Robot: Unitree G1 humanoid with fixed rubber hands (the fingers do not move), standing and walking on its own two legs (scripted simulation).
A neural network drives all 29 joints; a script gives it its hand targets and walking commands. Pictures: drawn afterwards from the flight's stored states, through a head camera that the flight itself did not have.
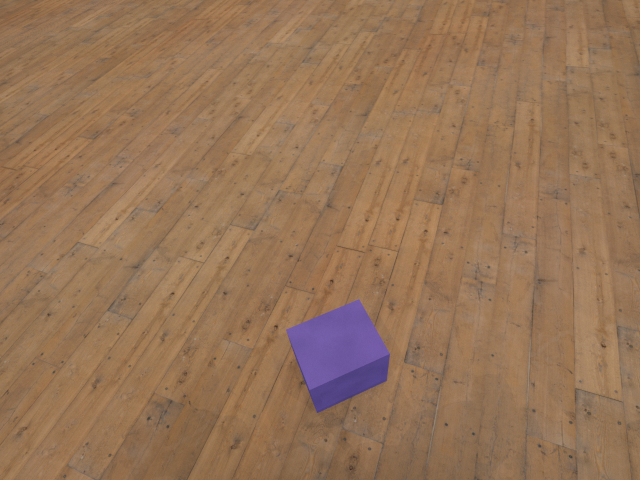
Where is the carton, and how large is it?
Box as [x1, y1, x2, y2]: [286, 299, 389, 412]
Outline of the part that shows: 358,299 286,329 297,362 317,412 386,380 389,353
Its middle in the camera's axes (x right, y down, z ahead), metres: +0.06 +0.36 +1.18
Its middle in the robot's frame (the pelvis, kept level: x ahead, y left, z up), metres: +0.54 +0.00 -0.67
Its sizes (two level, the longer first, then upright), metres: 0.240 0.192 0.212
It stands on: the floor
